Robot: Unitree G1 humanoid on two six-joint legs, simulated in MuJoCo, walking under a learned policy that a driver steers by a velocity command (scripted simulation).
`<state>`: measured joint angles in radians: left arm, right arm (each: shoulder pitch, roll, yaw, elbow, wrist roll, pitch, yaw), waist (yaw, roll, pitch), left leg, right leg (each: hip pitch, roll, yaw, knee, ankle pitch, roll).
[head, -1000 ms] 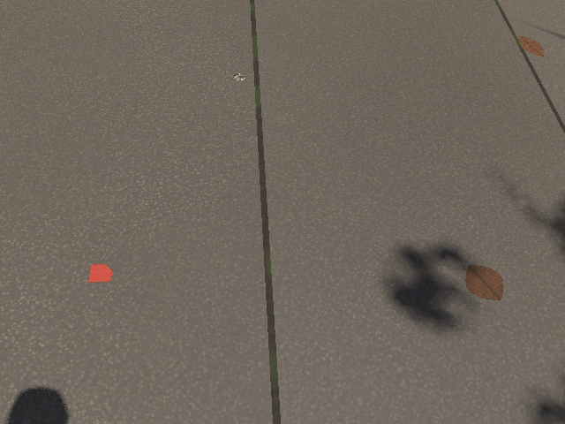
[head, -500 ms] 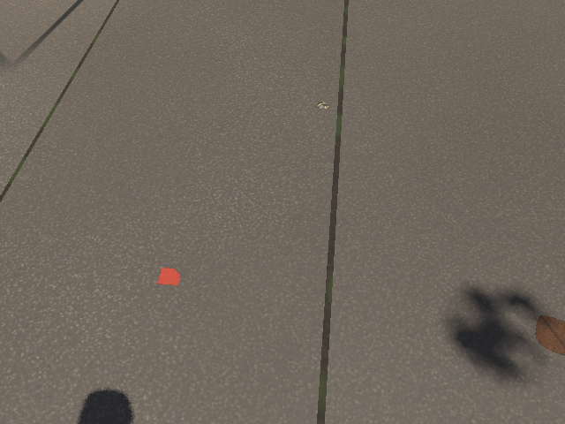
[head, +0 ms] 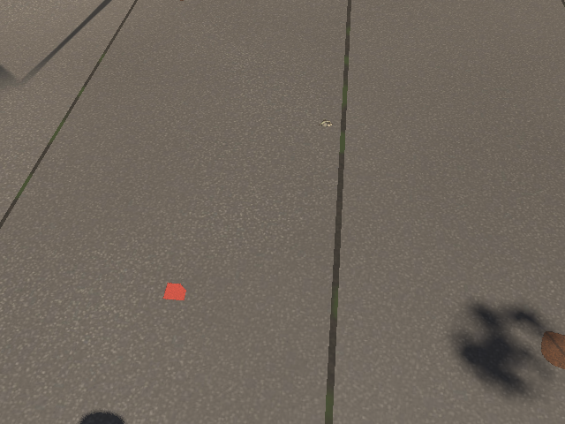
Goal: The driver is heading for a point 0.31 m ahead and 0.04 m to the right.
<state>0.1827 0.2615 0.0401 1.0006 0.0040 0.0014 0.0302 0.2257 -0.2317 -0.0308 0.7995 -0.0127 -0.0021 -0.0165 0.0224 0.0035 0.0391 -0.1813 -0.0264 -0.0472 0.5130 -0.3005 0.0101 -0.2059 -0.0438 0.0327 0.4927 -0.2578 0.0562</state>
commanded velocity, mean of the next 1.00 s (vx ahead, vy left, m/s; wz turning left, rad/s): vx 0.15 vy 0.00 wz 0.00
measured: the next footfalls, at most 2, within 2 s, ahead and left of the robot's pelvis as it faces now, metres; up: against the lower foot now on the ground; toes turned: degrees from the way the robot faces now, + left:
left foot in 0.92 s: +0.34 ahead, +0.07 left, +0.00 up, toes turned +1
right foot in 1.22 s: +0.28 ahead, -0.15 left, +0.00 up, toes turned -1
